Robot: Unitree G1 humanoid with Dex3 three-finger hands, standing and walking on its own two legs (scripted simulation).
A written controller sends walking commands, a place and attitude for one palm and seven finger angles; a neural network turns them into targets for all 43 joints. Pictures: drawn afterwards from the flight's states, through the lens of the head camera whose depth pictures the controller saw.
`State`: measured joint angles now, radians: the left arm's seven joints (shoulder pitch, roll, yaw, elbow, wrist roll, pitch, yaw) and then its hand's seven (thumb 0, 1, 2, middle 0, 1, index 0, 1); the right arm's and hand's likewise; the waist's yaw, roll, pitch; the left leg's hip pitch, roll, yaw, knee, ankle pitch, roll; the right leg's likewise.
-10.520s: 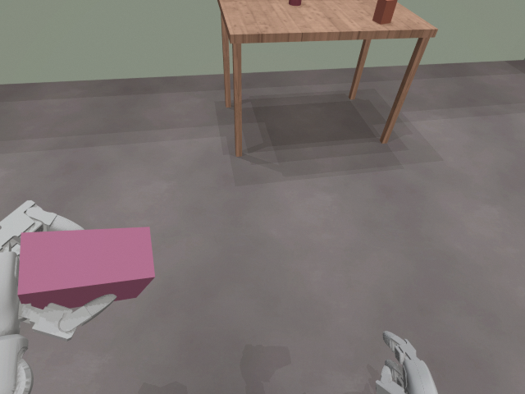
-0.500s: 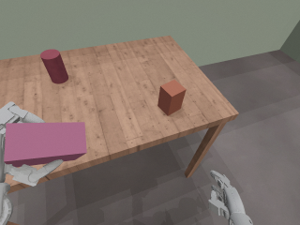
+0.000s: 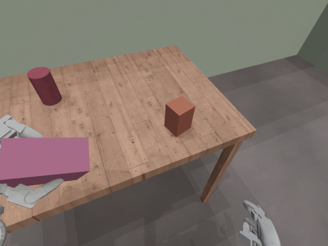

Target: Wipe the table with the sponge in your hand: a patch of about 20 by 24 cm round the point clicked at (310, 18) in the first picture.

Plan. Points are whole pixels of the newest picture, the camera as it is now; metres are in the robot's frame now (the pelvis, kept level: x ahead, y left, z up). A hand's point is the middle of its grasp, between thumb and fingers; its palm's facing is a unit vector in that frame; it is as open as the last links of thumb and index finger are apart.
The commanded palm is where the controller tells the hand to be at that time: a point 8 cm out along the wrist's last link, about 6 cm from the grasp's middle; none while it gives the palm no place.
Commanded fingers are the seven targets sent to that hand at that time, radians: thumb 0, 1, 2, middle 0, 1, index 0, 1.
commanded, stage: shuffle to correct the standing spot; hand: left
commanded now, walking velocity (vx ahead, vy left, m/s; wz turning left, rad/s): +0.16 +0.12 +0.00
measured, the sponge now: (58, 162) +0.23 +0.21 +0.15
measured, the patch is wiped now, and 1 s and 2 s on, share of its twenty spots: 0.00 0.00 0.00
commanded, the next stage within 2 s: come to a stop and stand still in 1.46 s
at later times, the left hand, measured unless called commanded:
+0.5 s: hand (13, 173) +0.20 +0.27 +0.17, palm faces +0.38 -0.83 -0.40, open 10.2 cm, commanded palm +0.15 +0.30 +0.19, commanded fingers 0.00 0.10 1.30 -1.20 -1.60 -1.20 -1.60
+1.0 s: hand (21, 175) +0.20 +0.25 +0.17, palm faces +0.38 -0.84 -0.39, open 10.2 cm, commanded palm +0.15 +0.29 +0.19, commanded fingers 0.00 0.10 1.30 -1.20 -1.60 -1.20 -1.60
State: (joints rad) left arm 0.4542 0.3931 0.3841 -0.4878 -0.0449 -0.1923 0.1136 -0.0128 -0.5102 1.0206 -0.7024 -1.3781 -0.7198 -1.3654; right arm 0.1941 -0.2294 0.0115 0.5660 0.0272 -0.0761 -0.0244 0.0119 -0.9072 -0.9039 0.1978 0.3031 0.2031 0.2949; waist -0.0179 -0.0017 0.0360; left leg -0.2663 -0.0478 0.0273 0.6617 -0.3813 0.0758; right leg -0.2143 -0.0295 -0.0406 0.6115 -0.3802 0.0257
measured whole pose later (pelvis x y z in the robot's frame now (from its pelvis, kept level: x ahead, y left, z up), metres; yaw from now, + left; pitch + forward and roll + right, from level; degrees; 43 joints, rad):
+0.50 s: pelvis -0.01 +0.02 +0.00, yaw +0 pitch -1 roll -1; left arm 0.48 0.37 0.37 -0.50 -0.05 -0.18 0.11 -0.01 -0.51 1.02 -0.70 -1.38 -0.72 -1.37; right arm 0.18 -0.21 0.01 0.55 0.02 -0.04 -0.02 0.01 -0.91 -0.90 0.20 0.30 0.20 0.30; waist 0.01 0.00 0.04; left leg -0.25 -0.08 0.04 0.61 -0.35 0.10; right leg -0.21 -0.06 -0.03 0.60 -0.36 0.01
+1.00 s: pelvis -0.01 +0.01 +0.00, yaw +0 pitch -1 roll -2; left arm 0.48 0.36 0.35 -0.50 -0.05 -0.18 0.13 -0.01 -0.51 1.02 -0.70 -1.38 -0.72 -1.36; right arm 0.19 -0.23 0.01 0.58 0.02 -0.03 -0.03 0.01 -0.91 -0.90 0.20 0.30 0.20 0.30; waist 0.00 0.02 0.03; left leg -0.29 -0.05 0.03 0.66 -0.36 0.08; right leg -0.23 -0.04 -0.06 0.60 -0.35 0.03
